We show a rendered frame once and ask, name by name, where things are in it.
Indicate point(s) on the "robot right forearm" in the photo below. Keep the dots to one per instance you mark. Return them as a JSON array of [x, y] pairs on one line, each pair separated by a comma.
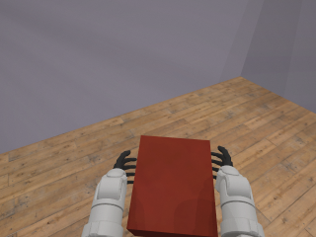
[[239, 217]]

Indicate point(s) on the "left robot hand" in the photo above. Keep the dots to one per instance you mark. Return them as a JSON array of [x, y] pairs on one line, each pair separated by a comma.
[[122, 160]]

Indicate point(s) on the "carton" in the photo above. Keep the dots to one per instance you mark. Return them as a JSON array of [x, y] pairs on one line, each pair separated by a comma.
[[173, 189]]

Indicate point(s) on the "right robot hand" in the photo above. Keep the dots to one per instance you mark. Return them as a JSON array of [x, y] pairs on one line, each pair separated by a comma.
[[225, 157]]

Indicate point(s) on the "robot left forearm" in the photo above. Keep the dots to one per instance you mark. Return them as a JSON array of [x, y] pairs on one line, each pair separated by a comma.
[[108, 206]]

